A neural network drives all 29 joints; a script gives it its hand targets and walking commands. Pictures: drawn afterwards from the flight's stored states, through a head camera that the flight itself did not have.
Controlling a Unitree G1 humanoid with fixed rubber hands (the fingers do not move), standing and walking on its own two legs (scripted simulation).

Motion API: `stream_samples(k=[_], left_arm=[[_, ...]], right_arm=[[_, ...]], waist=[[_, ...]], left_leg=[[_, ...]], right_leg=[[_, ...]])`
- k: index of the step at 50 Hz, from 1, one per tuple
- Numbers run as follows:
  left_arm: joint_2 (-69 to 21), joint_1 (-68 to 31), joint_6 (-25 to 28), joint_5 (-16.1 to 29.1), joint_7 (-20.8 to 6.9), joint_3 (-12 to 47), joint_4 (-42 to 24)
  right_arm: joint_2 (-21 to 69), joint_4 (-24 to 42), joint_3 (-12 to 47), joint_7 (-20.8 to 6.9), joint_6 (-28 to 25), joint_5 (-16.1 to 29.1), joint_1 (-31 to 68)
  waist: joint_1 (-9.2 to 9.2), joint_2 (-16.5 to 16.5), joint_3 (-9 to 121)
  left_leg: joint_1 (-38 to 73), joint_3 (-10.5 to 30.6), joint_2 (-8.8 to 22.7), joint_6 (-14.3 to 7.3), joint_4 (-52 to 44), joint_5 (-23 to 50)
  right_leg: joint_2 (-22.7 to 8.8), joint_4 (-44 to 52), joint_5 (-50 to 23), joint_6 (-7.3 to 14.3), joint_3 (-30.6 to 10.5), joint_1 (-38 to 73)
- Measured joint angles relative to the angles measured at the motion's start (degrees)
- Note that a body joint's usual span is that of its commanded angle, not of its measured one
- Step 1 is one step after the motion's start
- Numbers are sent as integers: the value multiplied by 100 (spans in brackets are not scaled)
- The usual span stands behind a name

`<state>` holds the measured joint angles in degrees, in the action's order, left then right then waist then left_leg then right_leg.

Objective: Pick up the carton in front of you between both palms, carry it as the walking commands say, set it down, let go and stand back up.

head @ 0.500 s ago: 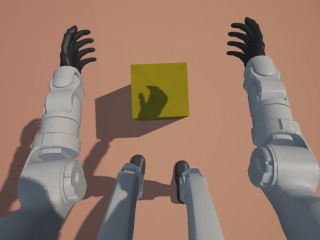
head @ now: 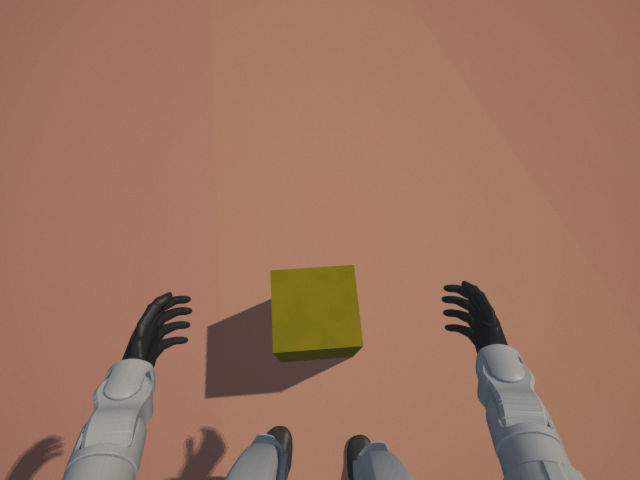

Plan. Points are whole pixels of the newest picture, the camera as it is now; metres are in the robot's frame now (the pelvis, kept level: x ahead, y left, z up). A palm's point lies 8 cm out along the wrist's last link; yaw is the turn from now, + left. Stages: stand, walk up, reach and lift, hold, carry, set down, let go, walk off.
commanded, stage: let go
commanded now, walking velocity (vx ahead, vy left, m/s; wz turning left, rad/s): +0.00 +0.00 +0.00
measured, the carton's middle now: (314, 317) +0.43 +0.02 -0.61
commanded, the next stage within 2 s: stand in 0.76 s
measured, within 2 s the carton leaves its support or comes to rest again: neither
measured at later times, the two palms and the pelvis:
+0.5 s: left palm (119, 440) +0.18 +0.22 -0.03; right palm (561, 450) +0.18 -0.25 -0.03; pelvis +0.02 -0.02 +0.04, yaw +1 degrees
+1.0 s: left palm (73, 458) +0.16 +0.27 -0.05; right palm (590, 475) +0.16 -0.28 -0.04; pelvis +0.02 +0.00 +0.03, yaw +1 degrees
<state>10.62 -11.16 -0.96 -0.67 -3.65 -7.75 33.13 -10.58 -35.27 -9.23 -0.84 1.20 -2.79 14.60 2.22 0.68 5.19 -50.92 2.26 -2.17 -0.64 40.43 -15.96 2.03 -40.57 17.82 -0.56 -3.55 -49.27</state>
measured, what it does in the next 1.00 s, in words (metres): stands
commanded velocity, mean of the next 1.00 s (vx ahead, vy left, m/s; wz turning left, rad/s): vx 0.00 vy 0.00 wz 0.00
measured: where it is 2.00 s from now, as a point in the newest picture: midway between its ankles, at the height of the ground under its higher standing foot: outside the picture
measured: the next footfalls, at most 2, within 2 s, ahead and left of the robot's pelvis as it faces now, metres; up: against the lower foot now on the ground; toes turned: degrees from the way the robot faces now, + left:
none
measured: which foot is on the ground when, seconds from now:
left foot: down 0.00-1.00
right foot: down 0.00-1.00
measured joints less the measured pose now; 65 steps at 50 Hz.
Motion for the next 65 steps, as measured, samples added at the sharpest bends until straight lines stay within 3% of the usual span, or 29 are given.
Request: stream_samples(k=[15,29,34,38,43,48,65], left_arm=[[118,2361,39,138,-22,521,-746],[141,2312,-703,-66,-79,513,-895],[139,2341,-765,-79,-75,512,-934],[194,2348,-1073,-94,99,598,-1122],[406,2240,-441,42,325,469,-267],[574,2295,-88,9,402,358,272],[607,2384,146,-44,543,477,1006]], right_arm=[[-105,790,535,-159,-79,207,-2459],[-143,1112,684,-334,650,233,-2721],[-110,1147,670,-337,721,189,-2696],[-144,1011,689,-212,572,250,-2749],[-336,121,630,18,152,170,-2634],[-542,-318,489,124,-82,150,-2636],[-555,-951,581,248,-225,144,-2630]], waist=[[-117,-21,-599],[-226,-147,-1157],[-226,-120,-1245],[-226,-84,-1197],[-241,-93,-760],[-272,-129,-601],[-263,-136,-651]], left_leg=[[3297,75,45,57,-1504,258],[4538,78,85,83,-1510,113],[4629,63,75,64,-1492,95],[4558,85,41,39,-1359,35],[4123,72,49,19,-1055,-107],[3995,52,63,1,-1004,-143],[4029,4,43,-46,-1119,-45]], right_leg=[[-39,1441,-230,113,41,3272],[-15,1485,-106,164,88,4531],[-29,1489,-101,145,86,4631],[-58,1388,-41,123,120,4588],[-46,1166,61,94,130,4190],[-39,1184,53,78,123,4089],[-83,1330,-63,24,102,4131]])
